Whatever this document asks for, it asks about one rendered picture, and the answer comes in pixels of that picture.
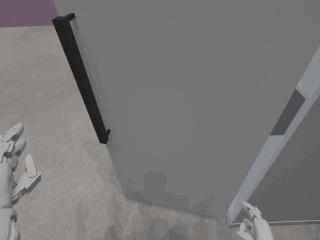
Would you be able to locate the left robot forearm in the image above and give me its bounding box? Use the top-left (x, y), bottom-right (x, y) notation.
top-left (0, 208), bottom-right (21, 240)

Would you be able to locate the fridge door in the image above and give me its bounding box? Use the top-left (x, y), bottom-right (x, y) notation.
top-left (53, 0), bottom-right (320, 219)

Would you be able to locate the robot left hand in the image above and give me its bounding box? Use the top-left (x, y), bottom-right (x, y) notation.
top-left (0, 122), bottom-right (41, 209)

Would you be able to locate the robot right hand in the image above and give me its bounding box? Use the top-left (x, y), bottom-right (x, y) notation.
top-left (236, 201), bottom-right (274, 240)

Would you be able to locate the handle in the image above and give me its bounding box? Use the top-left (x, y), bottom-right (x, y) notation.
top-left (52, 13), bottom-right (111, 144)

